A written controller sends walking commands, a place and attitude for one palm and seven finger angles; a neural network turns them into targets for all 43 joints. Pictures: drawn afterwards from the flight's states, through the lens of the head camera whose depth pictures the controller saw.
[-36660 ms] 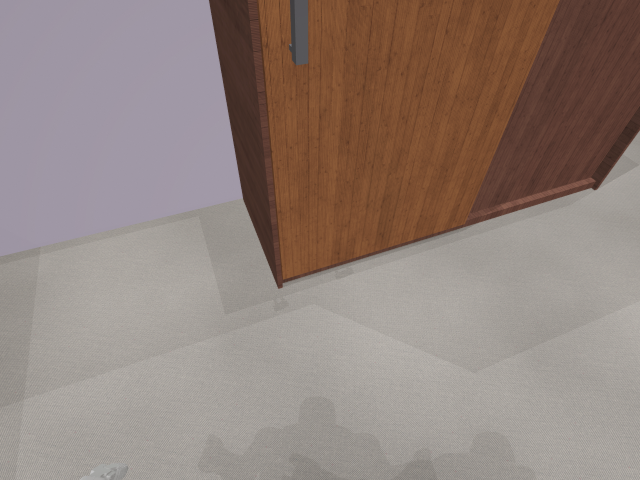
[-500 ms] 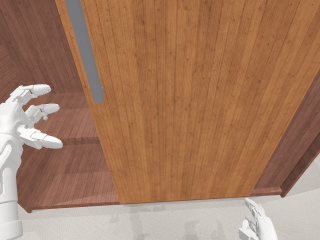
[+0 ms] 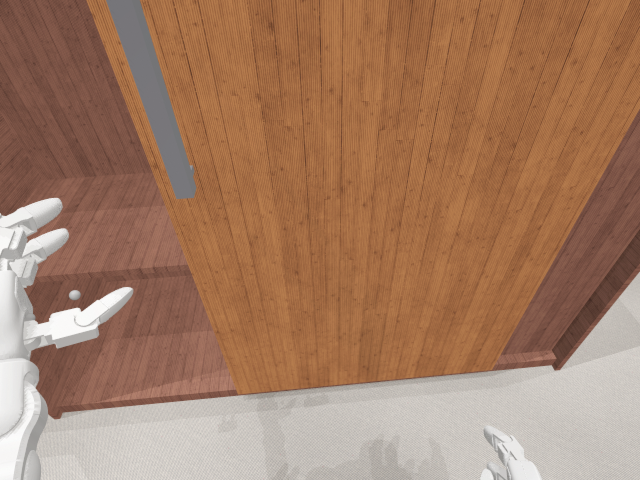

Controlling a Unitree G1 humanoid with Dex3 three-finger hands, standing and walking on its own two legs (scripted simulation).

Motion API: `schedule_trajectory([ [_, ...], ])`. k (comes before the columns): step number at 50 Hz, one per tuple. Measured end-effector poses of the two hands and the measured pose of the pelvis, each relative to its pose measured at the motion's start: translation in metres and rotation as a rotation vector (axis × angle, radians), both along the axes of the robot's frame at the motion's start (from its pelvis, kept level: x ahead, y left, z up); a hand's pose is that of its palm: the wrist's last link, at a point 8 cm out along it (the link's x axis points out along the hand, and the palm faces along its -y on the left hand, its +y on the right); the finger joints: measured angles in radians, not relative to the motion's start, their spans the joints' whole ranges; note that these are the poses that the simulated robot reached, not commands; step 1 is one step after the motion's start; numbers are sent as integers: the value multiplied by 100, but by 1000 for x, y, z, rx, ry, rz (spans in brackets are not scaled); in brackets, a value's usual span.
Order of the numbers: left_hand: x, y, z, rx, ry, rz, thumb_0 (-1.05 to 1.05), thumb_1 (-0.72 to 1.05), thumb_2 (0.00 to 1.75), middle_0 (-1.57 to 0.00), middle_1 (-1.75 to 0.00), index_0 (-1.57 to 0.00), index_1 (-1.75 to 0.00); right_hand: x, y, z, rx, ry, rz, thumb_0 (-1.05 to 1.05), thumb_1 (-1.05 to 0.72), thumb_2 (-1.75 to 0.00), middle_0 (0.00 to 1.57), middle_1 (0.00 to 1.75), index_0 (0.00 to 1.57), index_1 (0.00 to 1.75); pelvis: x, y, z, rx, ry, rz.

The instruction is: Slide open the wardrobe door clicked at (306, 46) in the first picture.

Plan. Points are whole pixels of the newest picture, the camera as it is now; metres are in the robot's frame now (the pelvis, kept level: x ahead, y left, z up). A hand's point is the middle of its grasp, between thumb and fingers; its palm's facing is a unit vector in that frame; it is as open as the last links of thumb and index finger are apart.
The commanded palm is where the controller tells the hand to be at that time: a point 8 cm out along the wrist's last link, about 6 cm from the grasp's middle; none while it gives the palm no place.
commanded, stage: draw the hand back to the body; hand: left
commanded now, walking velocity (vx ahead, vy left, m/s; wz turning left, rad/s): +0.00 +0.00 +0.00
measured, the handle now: (160, 95) +0.52 +0.28 +0.26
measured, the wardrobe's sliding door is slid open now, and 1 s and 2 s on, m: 0.57 0.57 0.57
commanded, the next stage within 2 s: step back with the hand held close in 0.64 s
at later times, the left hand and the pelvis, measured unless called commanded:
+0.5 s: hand (62, 330) +0.20 +0.28 +0.16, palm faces +0.49 -0.80 -0.34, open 7.5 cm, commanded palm +0.15 +0.31 +0.17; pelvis +0.01 +0.01 +0.00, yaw +1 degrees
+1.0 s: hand (57, 343) +0.19 +0.28 +0.16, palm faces +0.42 -0.79 -0.44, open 7.4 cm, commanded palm +0.13 +0.32 +0.17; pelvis -0.01 +0.02 +0.00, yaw +1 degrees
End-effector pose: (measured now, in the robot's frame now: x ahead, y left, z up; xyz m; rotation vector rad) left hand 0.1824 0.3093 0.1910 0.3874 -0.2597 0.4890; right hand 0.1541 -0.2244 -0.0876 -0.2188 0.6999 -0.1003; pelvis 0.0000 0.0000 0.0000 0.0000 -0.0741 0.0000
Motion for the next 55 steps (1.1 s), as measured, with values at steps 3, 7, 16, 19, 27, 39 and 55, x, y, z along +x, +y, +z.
schedule_trajectory([
  [3,-1,-2,-4,12,23,-19,0,22,57,-23,-69,-23,-70,4,0,3,1,-10,-11,2,-90,-90,20,30,20,30,4,2,0,1,2,-5],
  [7,-7,-5,-9,21,57,-35,0,37,64,-23,-61,-23,-61,14,2,8,1,-35,-16,2,-90,-90,20,30,20,30,9,5,0,0,4,-9],
  [16,-25,-4,-20,10,121,-20,1,69,80,-22,-42,-22,-42,39,14,19,-2,-84,19,2,-90,-90,20,30,20,30,15,10,0,-3,6,-3],
  [19,-29,-1,-19,9,119,-1,1,77,84,-22,-37,-22,-38,45,20,21,-2,-90,39,2,-90,-90,20,30,20,30,15,11,0,-3,5,3],
  [27,-28,3,-14,0,90,23,1,87,88,-21,-31,-21,-32,48,33,19,17,-86,70,2,-90,-90,20,30,20,30,14,13,1,-2,-1,9],
  [39,-29,-1,-13,14,102,0,2,89,90,-21,-30,-21,-30,31,24,13,14,-45,41,2,-90,-90,20,30,20,30,11,10,1,-3,-7,5],
  [55,-51,10,-15,120,137,-60,2,89,90,-21,-30,-21,-30,-7,5,17,-48,25,-64,2,-90,-90,20,30,20,30,-20,22,-2,-23,68,11],
])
